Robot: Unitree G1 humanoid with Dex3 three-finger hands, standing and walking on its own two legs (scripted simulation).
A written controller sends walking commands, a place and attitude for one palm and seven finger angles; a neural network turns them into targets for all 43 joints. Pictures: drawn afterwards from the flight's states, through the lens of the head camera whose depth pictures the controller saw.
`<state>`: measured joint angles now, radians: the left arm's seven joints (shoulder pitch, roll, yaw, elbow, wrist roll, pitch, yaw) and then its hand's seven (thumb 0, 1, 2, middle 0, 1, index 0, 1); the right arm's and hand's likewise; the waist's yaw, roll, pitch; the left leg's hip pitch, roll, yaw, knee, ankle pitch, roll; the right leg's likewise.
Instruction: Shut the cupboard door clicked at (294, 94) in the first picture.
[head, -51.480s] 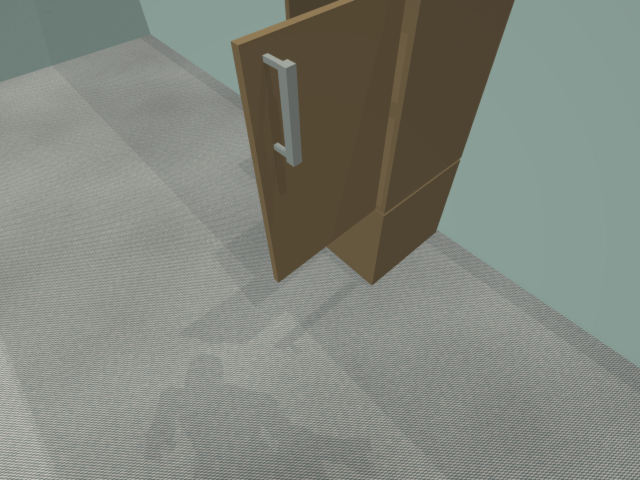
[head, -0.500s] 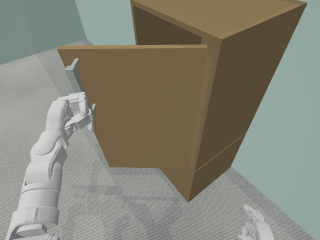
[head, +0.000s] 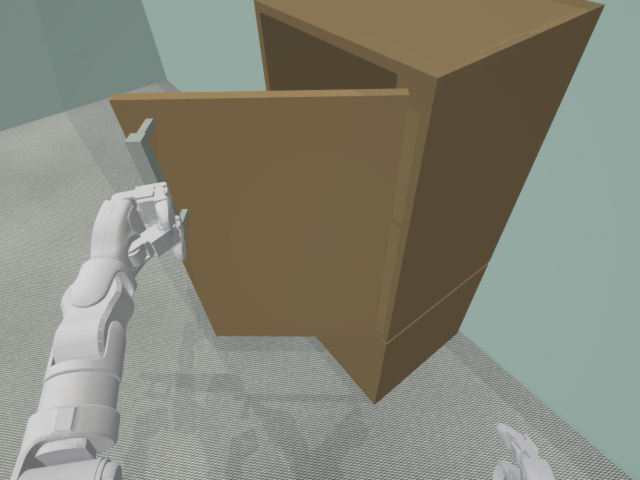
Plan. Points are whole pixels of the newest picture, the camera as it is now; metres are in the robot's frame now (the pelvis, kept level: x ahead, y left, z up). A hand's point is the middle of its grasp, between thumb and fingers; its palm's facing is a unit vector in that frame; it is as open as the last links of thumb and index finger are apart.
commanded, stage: push the door shut along its arc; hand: left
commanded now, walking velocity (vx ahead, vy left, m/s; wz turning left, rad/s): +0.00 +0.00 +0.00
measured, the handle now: (163, 184) +0.46 +0.25 +0.14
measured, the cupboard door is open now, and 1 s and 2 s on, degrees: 51 38 21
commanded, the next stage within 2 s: pull the fist back off the door in 1.96 s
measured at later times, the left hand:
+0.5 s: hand (180, 204) +0.41 +0.21 +0.15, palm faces -0.03 -1.00 -0.03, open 3.1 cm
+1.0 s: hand (207, 176) +0.47 +0.19 +0.15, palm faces -0.18 -0.98 -0.01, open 3.1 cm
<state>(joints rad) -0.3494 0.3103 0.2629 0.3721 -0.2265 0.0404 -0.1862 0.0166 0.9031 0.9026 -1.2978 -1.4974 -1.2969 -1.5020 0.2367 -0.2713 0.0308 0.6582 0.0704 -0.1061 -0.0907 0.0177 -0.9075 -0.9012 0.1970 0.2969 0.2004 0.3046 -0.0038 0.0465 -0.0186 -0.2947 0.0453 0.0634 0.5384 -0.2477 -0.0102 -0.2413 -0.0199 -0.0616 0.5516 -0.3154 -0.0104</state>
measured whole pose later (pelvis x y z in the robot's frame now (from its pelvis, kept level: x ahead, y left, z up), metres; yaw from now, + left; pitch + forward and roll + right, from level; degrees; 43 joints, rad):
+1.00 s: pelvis -0.01 +0.02 -0.01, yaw +0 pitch +9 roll -1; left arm -0.94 0.51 0.29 1.13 -0.18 -0.17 -0.42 0.02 0.90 0.90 -1.30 -1.50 -1.29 -1.50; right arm 0.35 -0.31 0.02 0.71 0.04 -0.10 -0.09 0.01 -0.91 -0.90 0.20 0.30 0.20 0.30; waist -0.13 0.03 -0.04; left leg -0.56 0.05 0.06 0.68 -0.29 0.01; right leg -0.48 -0.03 -0.06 0.65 -0.33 0.01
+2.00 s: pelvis +0.00 +0.01 -0.03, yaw -1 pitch +20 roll -2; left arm -1.38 0.65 0.23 1.40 -0.09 -0.13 -0.49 0.03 0.99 0.97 -1.30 -1.50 -1.30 -1.50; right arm 0.39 -0.32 0.02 0.77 0.00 -0.10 -0.07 0.01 -0.91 -0.90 0.20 0.30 0.20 0.30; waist -0.25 0.04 -0.05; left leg -0.83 0.08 0.03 0.83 -0.34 0.00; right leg -0.74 0.00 -0.08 0.78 -0.38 -0.01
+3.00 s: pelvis +0.00 +0.00 -0.01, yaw +0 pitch +7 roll +0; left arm -0.93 0.24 0.23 1.05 -0.09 -0.17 0.03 0.02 0.90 0.90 -1.30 -1.50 -1.30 -1.50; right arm 0.27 -0.26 0.00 0.71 0.03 -0.10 -0.03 0.01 -0.91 -0.90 0.20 0.30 0.20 0.30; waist -0.10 0.04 -0.05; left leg -0.48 0.06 0.04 0.63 -0.27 -0.02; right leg -0.42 0.00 -0.07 0.63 -0.33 -0.02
